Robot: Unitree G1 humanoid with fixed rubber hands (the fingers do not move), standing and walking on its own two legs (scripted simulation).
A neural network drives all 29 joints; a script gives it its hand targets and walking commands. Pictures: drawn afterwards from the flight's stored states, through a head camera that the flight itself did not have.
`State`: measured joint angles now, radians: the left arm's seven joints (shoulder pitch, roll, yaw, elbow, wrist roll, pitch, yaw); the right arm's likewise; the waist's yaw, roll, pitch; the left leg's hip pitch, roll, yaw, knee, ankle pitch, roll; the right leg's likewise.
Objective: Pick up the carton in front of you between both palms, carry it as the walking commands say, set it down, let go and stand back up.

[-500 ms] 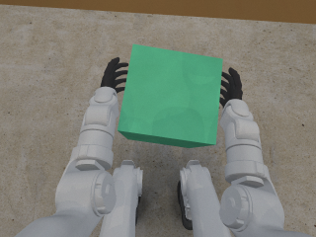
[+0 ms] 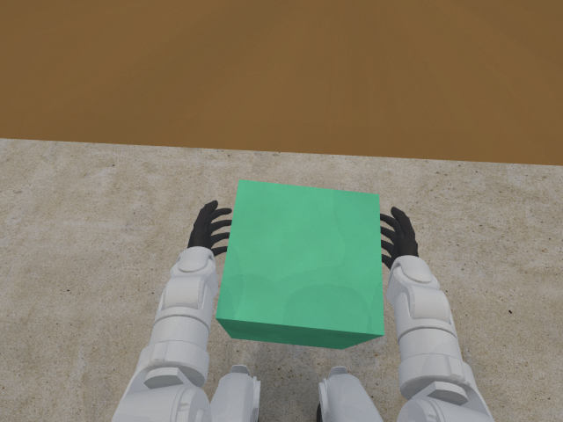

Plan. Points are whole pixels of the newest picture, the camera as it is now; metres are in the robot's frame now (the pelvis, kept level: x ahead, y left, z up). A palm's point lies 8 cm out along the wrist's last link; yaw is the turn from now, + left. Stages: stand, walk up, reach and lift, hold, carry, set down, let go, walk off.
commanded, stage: reach and lift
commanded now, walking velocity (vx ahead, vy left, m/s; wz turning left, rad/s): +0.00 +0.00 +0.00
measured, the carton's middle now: (296, 274) +0.37 -0.01 -0.11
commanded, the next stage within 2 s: hold in 1.58 s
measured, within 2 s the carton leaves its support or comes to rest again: neither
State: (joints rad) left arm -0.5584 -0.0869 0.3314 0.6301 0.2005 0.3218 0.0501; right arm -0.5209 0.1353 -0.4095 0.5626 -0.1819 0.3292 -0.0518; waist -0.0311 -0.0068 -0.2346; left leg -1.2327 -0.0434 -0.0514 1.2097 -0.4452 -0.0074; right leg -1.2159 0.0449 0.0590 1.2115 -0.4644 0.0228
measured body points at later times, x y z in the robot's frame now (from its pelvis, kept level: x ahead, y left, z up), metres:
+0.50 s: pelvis +0.04 +0.00 +0.11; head +0.03 +0.00 +0.56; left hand +0.35 +0.15 +0.11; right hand +0.35 -0.16 +0.11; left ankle +0.06 +0.12 -0.62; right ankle +0.05 -0.13 -0.62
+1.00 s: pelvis +0.02 -0.01 +0.12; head +0.01 +0.00 +0.57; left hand +0.34 +0.15 +0.14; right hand +0.35 -0.16 +0.14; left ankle +0.06 +0.12 -0.62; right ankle +0.05 -0.13 -0.62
